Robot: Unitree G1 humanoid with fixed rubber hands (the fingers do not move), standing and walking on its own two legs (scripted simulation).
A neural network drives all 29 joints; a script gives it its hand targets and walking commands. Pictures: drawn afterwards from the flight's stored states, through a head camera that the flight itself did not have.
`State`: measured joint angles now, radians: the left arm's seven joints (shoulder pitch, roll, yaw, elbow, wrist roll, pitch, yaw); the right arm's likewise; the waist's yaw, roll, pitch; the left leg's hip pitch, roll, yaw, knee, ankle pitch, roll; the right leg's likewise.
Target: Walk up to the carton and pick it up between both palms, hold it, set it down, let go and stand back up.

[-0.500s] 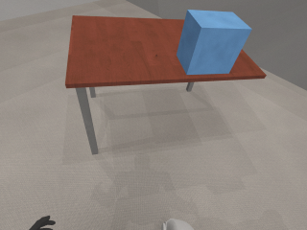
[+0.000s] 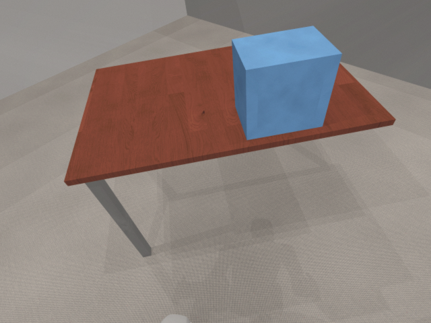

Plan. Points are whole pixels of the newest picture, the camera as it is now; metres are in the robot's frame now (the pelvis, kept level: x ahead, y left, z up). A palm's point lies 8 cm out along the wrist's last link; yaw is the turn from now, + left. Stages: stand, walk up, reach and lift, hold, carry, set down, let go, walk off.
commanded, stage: walk up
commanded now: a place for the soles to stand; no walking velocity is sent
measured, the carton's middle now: (279, 84) +0.76 -0.18 +0.02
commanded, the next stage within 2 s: none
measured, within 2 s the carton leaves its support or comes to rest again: neither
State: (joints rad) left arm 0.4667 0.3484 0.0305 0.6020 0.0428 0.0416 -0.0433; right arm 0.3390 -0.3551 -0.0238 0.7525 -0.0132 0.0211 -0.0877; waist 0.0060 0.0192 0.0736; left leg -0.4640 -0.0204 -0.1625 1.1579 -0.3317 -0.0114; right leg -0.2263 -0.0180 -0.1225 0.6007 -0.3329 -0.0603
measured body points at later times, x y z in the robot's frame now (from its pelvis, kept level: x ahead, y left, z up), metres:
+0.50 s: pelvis +0.13 -0.03 -0.03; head +0.15 +0.00 +0.42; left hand +0.20 +0.27 -0.14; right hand +0.20 -0.34 -0.12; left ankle +0.18 +0.12 -0.73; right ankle +0.08 -0.09 -0.66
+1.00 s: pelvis +0.26 -0.13 -0.02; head +0.29 -0.15 +0.43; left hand +0.30 +0.17 -0.11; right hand +0.36 -0.43 -0.14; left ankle +0.27 +0.07 -0.68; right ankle +0.25 -0.22 -0.73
